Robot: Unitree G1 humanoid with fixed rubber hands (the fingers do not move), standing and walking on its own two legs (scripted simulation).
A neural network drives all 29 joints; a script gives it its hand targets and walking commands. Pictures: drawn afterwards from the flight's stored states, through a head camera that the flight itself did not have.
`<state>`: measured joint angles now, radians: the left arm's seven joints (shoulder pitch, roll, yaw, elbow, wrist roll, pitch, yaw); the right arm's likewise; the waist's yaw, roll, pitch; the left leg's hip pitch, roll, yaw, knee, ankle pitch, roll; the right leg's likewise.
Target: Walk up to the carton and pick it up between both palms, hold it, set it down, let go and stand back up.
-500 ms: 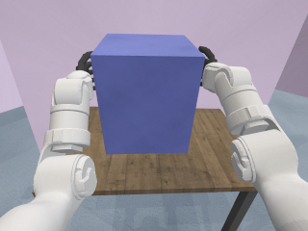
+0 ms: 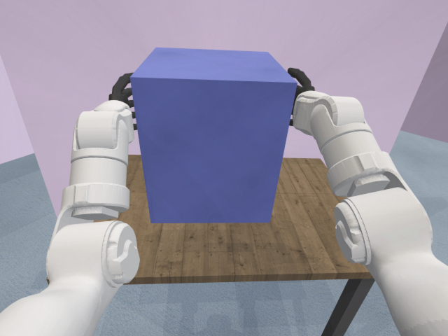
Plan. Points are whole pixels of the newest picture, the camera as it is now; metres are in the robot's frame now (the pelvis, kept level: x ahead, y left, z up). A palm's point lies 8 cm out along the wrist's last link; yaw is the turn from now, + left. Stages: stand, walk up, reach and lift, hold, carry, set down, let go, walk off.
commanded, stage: hold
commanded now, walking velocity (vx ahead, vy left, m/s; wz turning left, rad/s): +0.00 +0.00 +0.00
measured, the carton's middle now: (212, 133) +0.39 +0.02 +0.27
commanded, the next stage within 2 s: set down in 0.66 s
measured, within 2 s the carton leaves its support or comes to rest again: neither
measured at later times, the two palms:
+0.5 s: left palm (119, 116) +0.37 +0.17 +0.30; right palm (302, 107) +0.37 -0.13 +0.33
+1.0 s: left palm (129, 107) +0.39 +0.16 +0.31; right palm (306, 93) +0.39 -0.14 +0.35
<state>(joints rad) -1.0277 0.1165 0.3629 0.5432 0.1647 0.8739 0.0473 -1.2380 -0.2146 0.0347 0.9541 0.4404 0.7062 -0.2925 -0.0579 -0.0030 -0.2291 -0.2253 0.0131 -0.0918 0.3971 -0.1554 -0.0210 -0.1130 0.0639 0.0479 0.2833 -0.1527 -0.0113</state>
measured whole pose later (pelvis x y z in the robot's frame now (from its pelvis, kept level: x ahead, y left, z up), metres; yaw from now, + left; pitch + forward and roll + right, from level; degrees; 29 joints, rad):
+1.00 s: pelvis +0.01 +0.00 +0.00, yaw -1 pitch -2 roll -1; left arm -1.08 0.06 0.46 0.63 0.27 0.70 0.03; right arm -1.34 -0.22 -0.02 1.13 0.35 0.54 -0.22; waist -0.03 -0.01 -0.19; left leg -0.17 0.01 -0.07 0.35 -0.14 -0.01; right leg -0.09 0.05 0.07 0.29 -0.16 -0.01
